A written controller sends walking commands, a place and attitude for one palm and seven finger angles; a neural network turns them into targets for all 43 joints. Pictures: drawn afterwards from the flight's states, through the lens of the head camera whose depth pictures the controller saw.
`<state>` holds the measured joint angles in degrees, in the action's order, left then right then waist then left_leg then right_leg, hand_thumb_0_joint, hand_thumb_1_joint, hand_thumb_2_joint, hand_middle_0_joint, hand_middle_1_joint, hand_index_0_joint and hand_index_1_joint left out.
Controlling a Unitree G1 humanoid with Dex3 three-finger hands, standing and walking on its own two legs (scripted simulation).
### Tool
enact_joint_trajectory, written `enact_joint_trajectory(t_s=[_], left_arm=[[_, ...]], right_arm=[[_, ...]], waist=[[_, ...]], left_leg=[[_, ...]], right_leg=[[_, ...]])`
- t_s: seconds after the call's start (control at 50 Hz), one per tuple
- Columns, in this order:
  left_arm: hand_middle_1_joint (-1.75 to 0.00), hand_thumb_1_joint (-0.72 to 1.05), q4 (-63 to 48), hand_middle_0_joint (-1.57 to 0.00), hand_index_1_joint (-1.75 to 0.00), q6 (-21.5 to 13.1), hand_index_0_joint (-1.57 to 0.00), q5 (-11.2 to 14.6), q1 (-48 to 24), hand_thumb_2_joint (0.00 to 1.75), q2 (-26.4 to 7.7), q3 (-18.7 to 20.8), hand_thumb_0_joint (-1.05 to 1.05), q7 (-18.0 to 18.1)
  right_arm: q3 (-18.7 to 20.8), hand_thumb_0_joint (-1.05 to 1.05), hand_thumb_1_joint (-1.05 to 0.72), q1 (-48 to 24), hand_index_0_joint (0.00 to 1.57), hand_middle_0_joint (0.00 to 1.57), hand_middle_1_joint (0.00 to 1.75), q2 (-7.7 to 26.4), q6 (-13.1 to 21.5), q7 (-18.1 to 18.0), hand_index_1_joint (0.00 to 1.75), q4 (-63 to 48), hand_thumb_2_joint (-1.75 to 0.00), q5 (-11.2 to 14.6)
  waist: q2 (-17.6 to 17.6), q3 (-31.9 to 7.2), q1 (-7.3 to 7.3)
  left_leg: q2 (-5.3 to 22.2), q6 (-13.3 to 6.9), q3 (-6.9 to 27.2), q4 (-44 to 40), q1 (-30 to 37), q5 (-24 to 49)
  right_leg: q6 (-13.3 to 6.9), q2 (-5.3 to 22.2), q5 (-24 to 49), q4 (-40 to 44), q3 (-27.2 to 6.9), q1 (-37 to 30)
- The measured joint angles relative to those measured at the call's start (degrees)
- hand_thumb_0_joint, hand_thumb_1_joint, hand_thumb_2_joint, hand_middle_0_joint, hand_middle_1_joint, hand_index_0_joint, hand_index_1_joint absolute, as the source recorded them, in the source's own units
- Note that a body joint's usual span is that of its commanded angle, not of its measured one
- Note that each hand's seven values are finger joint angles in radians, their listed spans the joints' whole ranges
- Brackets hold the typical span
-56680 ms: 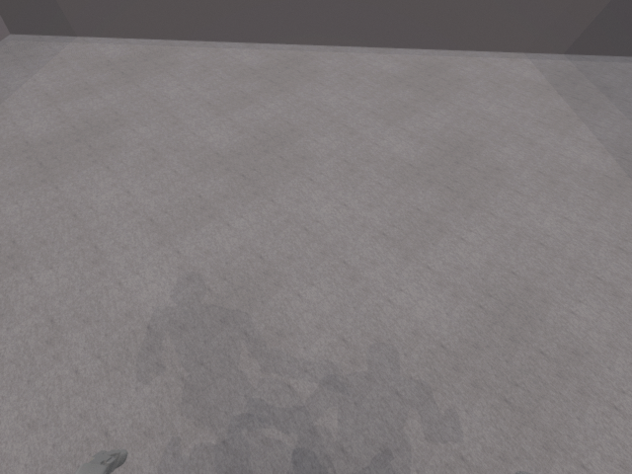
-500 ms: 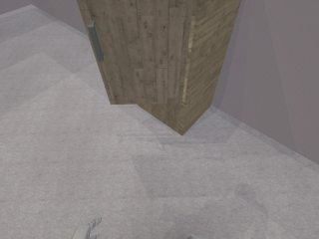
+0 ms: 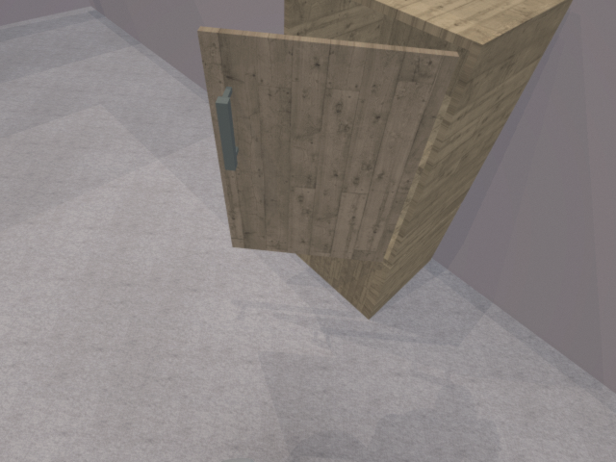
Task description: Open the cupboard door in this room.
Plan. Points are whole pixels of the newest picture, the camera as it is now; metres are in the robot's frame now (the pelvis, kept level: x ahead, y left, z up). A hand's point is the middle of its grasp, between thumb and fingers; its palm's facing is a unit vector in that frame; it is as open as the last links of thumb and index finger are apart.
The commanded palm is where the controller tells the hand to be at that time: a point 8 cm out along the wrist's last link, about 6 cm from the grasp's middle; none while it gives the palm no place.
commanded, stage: take the last steps up to it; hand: left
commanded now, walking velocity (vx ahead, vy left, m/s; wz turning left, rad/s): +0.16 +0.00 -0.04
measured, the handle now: (229, 129) +0.66 +0.22 +0.03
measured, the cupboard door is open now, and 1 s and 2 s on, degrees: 42 42 42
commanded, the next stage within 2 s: come to a stop and stand still in 0.02 s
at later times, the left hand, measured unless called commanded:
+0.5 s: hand (206, 442) +0.17 +0.16 -0.16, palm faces +0.05 -0.98 -0.21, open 7.3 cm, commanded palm none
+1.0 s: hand out of the picture +0.06 +0.18 -0.16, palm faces +0.01 -0.98 -0.20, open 7.4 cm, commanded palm none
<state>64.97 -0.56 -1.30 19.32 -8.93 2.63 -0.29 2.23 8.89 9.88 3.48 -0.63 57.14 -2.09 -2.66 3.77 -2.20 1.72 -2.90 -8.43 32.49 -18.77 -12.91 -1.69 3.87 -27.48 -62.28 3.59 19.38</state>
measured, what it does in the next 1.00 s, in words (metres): steps on the spot: right foot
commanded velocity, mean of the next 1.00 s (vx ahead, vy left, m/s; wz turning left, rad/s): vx -0.06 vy -0.02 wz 0.00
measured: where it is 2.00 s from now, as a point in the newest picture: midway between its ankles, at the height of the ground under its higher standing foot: outside the picture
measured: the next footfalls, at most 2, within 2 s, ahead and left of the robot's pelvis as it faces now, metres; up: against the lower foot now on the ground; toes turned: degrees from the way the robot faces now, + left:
right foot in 0.24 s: +0.14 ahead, -0.13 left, +0.00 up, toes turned -6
right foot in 1.02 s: +0.02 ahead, -0.14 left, +0.00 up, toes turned -3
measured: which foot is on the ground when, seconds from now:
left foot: down 0.00-1.00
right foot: up 0.00-0.22, down 0.24-0.60, up 0.62-1.00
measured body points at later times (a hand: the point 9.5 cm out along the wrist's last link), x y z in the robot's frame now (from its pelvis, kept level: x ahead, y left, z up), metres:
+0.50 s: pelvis +0.08 -0.02 +0.01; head +0.13 -0.02 +0.45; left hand +0.16 +0.21 -0.15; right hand +0.09 -0.25 -0.15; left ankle +0.06 +0.10 -0.71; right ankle +0.10 -0.13 -0.73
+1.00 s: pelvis +0.04 -0.01 +0.01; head +0.07 +0.00 +0.46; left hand +0.06 +0.24 -0.15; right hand +0.08 -0.24 -0.14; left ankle +0.09 +0.11 -0.73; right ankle -0.02 -0.14 -0.72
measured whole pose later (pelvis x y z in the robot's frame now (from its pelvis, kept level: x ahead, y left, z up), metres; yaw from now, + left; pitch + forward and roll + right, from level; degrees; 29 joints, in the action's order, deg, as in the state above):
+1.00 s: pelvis +0.04 -0.01 +0.01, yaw -1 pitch +1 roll +0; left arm 61.1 2.5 -1.1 14.4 -10.9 2.9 0.3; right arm 2.6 11.2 9.1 -0.5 -1.9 59.3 -1.7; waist -0.5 2.6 0.3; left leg 2.8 -1.1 -6.6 25.3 -17.1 -9.1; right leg 0.4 2.2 -21.0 -32.5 1.7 10.9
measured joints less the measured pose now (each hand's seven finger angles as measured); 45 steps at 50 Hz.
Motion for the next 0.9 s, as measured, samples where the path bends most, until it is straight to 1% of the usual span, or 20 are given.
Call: enact_joint_trajectory(t_s=[0.06, 0.12, 0.18, 0.22, 0.24, 0.26, 0.28, 0.34, 0.38, 0.5, 0.54, 0.56, 0.58, 0.6, 0.64, 0.68, 0.72, 0.76, 0.82, 0.9], left_arm=[[-0.29, 0.91, -2.14, -0.19, -0.30, -0.18, -0.20, -0.22, -2.68, 0.90, 0.10, 0.13, 0.01, -0.22], [-0.29, 0.92, -3.95, -0.19, -0.30, -0.22, -0.20, -0.37, -4.68, 0.90, 0.19, 0.28, 0.01, 0.21], [-0.29, 0.94, -4.89, -0.19, -0.30, -0.20, -0.20, -0.17, -6.10, 0.90, -0.74, 0.40, 0.02, 0.45], [-0.29, 0.94, -5.23, -0.19, -0.30, -0.41, -0.20, 0.00, -6.95, 0.90, -1.26, 0.23, 0.02, 0.72], [-0.29, 0.93, -5.42, -0.19, -0.30, -0.67, -0.20, 0.03, -7.10, 0.90, -1.64, 0.07, 0.02, 0.85], [-0.29, 0.93, -5.35, -0.19, -0.30, -0.99, -0.20, 0.02, -7.19, 0.90, -1.86, -0.09, 0.01, 1.07], [-0.29, 0.93, -4.89, -0.19, -0.30, -1.10, -0.20, 0.09, -7.49, 0.90, -1.56, -0.32, 0.01, 1.28], [-0.29, 0.92, -4.21, -0.19, -0.30, -0.42, -0.20, 0.39, -8.45, 0.90, -0.43, -1.41, 0.01, 1.29], [-0.29, 0.92, -4.45, -0.19, -0.30, -0.20, -0.20, 0.62, -9.37, 0.90, -0.02, -1.37, 0.01, 1.76], [-0.30, 0.93, -6.41, -0.20, -0.30, 0.24, -0.20, 0.20, -12.49, 0.90, 0.31, -0.30, 0.00, 2.76], [-0.30, 0.93, -6.73, -0.20, -0.30, 0.71, -0.20, 0.06, -12.70, 0.90, -0.14, 0.05, 0.00, 2.71], [-0.30, 0.92, -6.75, -0.20, -0.30, 1.03, -0.20, 0.08, -12.57, 0.90, -0.47, 0.21, 0.00, 2.66], [-0.30, 0.92, -6.74, -0.20, -0.30, 1.40, -0.20, 0.21, -12.25, 0.90, -0.80, 0.33, 0.00, 2.57], [-0.30, 0.92, -6.67, -0.20, -0.30, 1.89, -0.20, 0.37, -11.95, 0.90, -1.19, 0.45, 0.00, 2.46], [-0.30, 0.92, -6.36, -0.20, -0.30, 3.18, -0.20, 0.56, -11.28, 0.90, -2.04, 0.74, 0.00, 2.49], [-0.29, 0.92, -6.05, -0.20, -0.30, 4.16, -0.20, 0.38, -10.31, 0.90, -2.69, 1.08, 0.00, 2.41], [-0.29, 0.91, -5.56, -0.20, -0.30, 4.41, -0.20, 0.22, -9.48, 0.90, -3.11, 1.33, 0.01, 2.05], [-0.29, 0.91, -5.15, -0.19, -0.30, 4.09, -0.20, 0.17, -8.51, 0.90, -3.41, 1.37, 0.01, 1.67], [-0.29, 0.91, -4.56, -0.19, -0.30, 3.85, -0.20, 0.20, -6.74, 0.90, -3.60, 1.31, 0.01, 1.28], [-0.29, 0.91, -3.78, -0.19, -0.30, 4.04, -0.20, 0.14, -5.15, 0.90, -3.09, 0.94, 0.01, 0.82]], right_arm=[[-0.31, 0.00, -0.93, 1.81, 0.20, 0.20, 0.30, -1.05, -0.12, -0.79, 0.30, 0.84, -0.90, 0.25], [-0.13, 0.00, -0.95, 3.87, 0.20, 0.20, 0.30, -0.52, -0.34, -1.02, 0.30, 2.17, -0.90, 0.30], [-0.39, 0.00, -0.95, 5.84, 0.20, 0.20, 0.30, -0.61, -0.93, -0.87, 0.30, 3.53, -0.90, 0.14], [-0.66, 0.00, -0.94, 6.88, 0.20, 0.20, 0.30, -0.98, -1.58, -0.96, 0.30, 4.58, -0.90, 0.25], [-0.82, 0.00, -0.94, 7.40, 0.20, 0.20, 0.30, -1.33, -1.93, -0.99, 0.30, 5.11, -0.90, 0.43], [-0.92, 0.00, -0.93, 7.71, 0.20, 0.20, 0.30, -1.60, -2.36, -0.96, 0.30, 5.71, -0.90, 0.69], [-0.90, 0.00, -0.93, 7.53, 0.20, 0.20, 0.30, -1.50, -2.94, -0.85, 0.30, 6.31, -0.90, 0.97], [-0.59, 0.00, -0.92, 7.47, 0.20, 0.20, 0.30, -1.14, -4.15, -0.66, 0.30, 6.77, -0.90, 1.42], [-0.48, 0.00, -0.92, 7.41, 0.20, 0.20, 0.30, -1.25, -4.70, -0.68, 0.30, 6.81, -0.90, 1.51], [0.57, 0.01, -0.91, 4.58, 0.20, 0.20, 0.30, -0.59, -6.80, -1.09, 0.30, 5.66, -0.90, 1.67], [0.96, 0.01, -0.91, 3.18, 0.20, 0.20, 0.30, -0.09, -6.89, -1.10, 0.30, 4.74, -0.90, 1.70], [1.09, 0.01, -0.91, 2.64, 0.20, 0.20, 0.30, 0.16, -6.71, -1.05, 0.30, 4.20, -0.90, 1.67], [1.17, 0.01, -0.91, 2.34, 0.20, 0.20, 0.30, 0.46, -6.37, -0.97, 0.30, 3.60, -0.90, 1.56], [1.28, 0.00, -0.91, 2.20, 0.20, 0.20, 0.30, 0.63, -5.94, -0.93, 0.30, 3.07, -0.90, 1.30], [1.21, 0.00, -0.91, 1.96, 0.20, 0.20, 0.30, 0.43, -5.59, -1.00, 0.30, 2.11, -0.90, 0.68], [0.78, 0.00, -0.91, 1.86, 0.20, 0.20, 0.30, 0.00, -5.29, -1.28, 0.30, 1.42, -0.90, 0.35], [0.20, 0.00, -0.91, 1.68, 0.20, 0.20, 0.30, -0.48, -4.97, -1.61, 0.30, 1.01, -0.90, 0.17], [-0.33, 0.00, -0.91, 1.40, 0.20, 0.20, 0.30, -1.05, -4.53, -1.74, 0.30, 0.87, -0.90, 0.16], [-0.76, 0.00, -0.91, 1.05, 0.20, 0.20, 0.30, -1.97, -3.97, -1.68, 0.30, 0.79, -0.90, 0.26], [-0.24, 0.00, -0.93, 0.86, 0.20, 0.20, 0.30, -1.79, -3.46, -1.73, 0.30, 0.67, -0.90, 0.21]], waist=[[0.58, 0.07, 0.16], [1.43, -0.42, 0.55], [1.99, -0.71, 1.41], [2.05, -0.65, 1.88], [1.58, -0.76, 1.95], [1.21, -1.01, 1.83], [1.88, -1.06, 1.96], [3.72, -1.22, 3.62], [3.85, -0.98, 3.93], [2.16, 1.87, 2.16], [1.28, 2.56, 1.78], [0.86, 2.68, 1.77], [0.69, 2.60, 1.84], [0.36, 2.41, 1.94], [-0.49, 1.78, 1.70], [-0.76, 0.75, 1.57], [-0.68, 0.00, 1.42], [-0.55, -0.45, 1.18], [-0.19, -1.05, 0.96], [1.11, -1.17, 1.65]], left_leg=[[-0.75, 0.09, -0.38, -4.98, 2.96, 1.51], [-1.25, 0.00, -0.69, -8.66, 5.43, 2.15], [-1.27, 0.55, -0.76, -9.53, 7.01, 1.29], [-1.11, 1.26, -0.68, -7.87, 7.34, -0.42], [-1.26, 1.72, -0.87, -6.39, 7.28, -1.68], [-1.26, 2.21, -1.21, -4.76, 7.05, -3.09], [-0.56, 2.70, -1.27, -3.65, 6.99, -4.24], [0.12, 3.38, 0.43, -3.72, 7.48, -4.90], [0.32, 3.97, 1.39, -2.73, 7.21, -5.22], [-0.93, 5.69, 4.45, 8.89, 2.12, -16.13], [-1.31, 5.93, 4.60, 7.19, 1.70, -14.27], [-1.31, 5.96, 4.47, 4.32, 2.23, -11.07], [-0.96, 5.72, 4.16, 0.68, 3.15, -6.05], [-0.90, 4.21, 3.63, -0.48, 3.22, -0.70], [-1.24, 1.26, 2.90, 0.53, 2.79, -1.24], [-1.25, 0.06, 2.52, -0.62, 3.01, -2.29], [-1.28, 0.00, 2.41, -2.81, 3.30, -1.18], [-1.36, 0.03, 2.27, -5.13, 3.53, 0.50], [-1.11, -0.02, 1.83, -7.74, 3.61, 2.33], [0.00, 0.41, 1.48, -8.98, 3.21, 3.64]], right_leg=[[0.49, 0.65, 5.06, -1.85, -0.11, 5.91], [1.13, 1.23, 7.68, 3.87, -0.08, 7.99], [1.71, 1.25, 9.03, 14.23, 0.30, 6.12], [2.16, 0.82, 12.42, 22.61, 0.35, 2.84], [2.28, 0.77, 16.33, 27.30, -0.04, 0.74], [2.10, 0.70, 15.27, 29.57, -0.46, -0.77], [1.69, 0.05, 13.12, 29.57, -0.45, -1.13], [0.78, -0.82, 11.28, 29.52, 0.73, -2.06], [0.54, -0.96, 11.15, 29.69, 1.40, -2.58], [0.70, -0.27, 11.98, 30.75, 2.20, -3.73], [1.34, 0.23, 12.54, 30.96, 2.02, -3.78], [1.79, 0.45, 12.55, 30.58, 1.91, -3.63], [2.28, 0.51, 12.27, 29.69, 1.86, -3.27], [2.63, 0.76, 11.71, 28.36, 1.82, -2.73], [2.33, 0.09, 3.71, 21.81, -0.50, -0.41], [1.80, -1.43, 0.30, 13.88, -3.06, 1.82], [1.80, -2.43, 1.35, 8.68, -4.57, 2.80], [2.14, -2.67, 2.93, 7.05, -5.18, 2.55], [2.74, -2.42, 3.53, 8.26, -5.10, 1.06], [2.91, -1.86, 1.57, 14.23, -3.75, -2.10]])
